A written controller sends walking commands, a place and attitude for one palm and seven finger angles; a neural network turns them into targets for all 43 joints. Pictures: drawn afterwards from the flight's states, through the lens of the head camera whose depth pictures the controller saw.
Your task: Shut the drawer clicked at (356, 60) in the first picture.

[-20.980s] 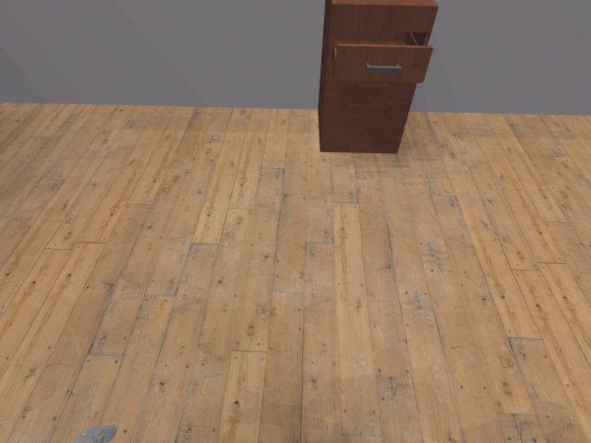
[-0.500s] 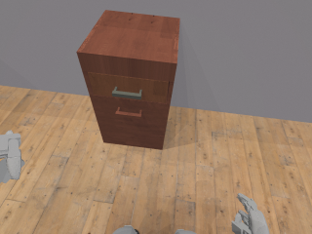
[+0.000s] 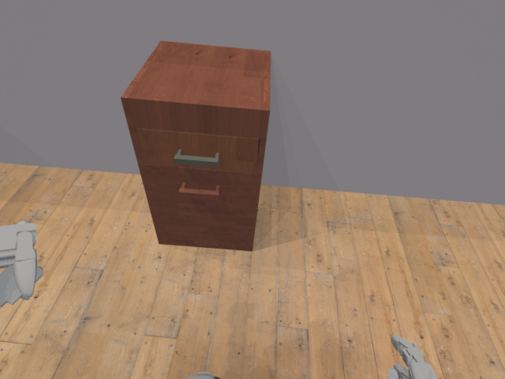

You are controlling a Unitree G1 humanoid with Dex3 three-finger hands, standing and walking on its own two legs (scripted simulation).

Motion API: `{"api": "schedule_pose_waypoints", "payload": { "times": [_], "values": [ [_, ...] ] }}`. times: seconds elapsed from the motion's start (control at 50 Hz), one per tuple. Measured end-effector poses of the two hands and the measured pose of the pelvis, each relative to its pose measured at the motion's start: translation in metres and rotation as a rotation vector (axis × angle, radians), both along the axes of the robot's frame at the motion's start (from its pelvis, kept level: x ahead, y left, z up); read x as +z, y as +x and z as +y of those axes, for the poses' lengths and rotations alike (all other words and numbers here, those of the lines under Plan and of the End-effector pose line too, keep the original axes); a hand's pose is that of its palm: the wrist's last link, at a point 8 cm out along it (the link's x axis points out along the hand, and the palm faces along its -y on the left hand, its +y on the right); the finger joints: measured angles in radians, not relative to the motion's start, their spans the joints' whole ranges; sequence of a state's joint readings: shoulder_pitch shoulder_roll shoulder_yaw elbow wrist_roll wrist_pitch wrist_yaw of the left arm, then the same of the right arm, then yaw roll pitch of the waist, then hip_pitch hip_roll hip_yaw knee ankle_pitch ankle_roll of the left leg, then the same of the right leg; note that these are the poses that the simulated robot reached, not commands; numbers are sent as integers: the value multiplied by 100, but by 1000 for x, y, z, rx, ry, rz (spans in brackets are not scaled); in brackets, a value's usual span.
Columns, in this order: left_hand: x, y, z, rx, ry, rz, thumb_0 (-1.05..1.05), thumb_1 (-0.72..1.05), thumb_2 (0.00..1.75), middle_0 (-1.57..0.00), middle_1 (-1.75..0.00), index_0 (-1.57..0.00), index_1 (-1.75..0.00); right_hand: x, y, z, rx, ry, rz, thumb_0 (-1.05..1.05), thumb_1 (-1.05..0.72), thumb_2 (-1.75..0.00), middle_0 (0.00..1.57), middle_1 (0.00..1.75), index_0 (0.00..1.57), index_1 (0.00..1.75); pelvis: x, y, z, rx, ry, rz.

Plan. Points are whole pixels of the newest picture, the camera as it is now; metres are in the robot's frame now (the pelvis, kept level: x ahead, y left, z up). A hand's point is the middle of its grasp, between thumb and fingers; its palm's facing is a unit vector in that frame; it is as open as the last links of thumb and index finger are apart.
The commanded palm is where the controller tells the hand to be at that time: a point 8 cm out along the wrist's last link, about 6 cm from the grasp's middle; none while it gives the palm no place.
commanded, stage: stop stepping back and stand still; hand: left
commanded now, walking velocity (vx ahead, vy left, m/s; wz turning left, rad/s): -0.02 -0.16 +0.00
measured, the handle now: (197, 157) +0.81 +0.18 -0.18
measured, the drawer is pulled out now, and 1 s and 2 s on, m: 0.00 0.00 0.00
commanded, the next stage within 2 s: let the arm hang, fingers relaxed in 0.54 s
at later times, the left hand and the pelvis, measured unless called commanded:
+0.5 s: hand (30, 311) +0.15 +0.22 +0.18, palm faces +0.28 -0.85 -0.45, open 3.3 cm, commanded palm +0.09 +0.28 +0.20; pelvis -0.05 +0.01 +0.02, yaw -3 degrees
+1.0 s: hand out of the picture -0.03 +0.21 -0.15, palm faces +0.02 -0.97 -0.23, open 3.4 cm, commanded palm none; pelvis -0.05 +0.01 +0.02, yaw +1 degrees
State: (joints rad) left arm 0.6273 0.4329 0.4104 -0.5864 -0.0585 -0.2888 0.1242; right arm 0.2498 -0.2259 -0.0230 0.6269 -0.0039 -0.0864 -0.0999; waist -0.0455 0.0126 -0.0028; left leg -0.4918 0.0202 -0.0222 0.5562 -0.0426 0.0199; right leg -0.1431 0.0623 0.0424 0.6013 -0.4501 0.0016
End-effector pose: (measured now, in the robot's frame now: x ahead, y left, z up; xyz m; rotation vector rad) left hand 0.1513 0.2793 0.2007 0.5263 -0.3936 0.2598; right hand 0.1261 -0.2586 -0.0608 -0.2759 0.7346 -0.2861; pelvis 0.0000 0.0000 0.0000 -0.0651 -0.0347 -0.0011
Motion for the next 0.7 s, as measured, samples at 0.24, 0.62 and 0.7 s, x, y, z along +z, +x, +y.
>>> {"api": "schedule_pose_waypoints", "payload": {
  "times": [0.24, 0.62, 0.7],
  "values": [
    [15, -49, -2, -3, -24, 25, 2, 88, 90, -141, -160, -141, -160, 9, -18, 44, 104, 63, -6, 1, -90, -90, 20, 30, 20, 30, 11, -34, 9, -29, 43, 20],
    [7, -37, -8, 16, -28, 86, 2, 88, 90, -141, -160, -141, -160, -4, -53, 26, 43, 72, 66, 1, -90, -90, 20, 30, 20, 30, 14, -43, 8, -34, 59, 33],
    [-50, -15, 14, 80, -63, 287, 1, 89, 90, -140, -160, -140, -160, -25, -52, 13, 64, 76, 125, 1, -91, -90, 20, 30, 20, 30, 8, -41, 16, 2, 63, 41]
  ]
}}
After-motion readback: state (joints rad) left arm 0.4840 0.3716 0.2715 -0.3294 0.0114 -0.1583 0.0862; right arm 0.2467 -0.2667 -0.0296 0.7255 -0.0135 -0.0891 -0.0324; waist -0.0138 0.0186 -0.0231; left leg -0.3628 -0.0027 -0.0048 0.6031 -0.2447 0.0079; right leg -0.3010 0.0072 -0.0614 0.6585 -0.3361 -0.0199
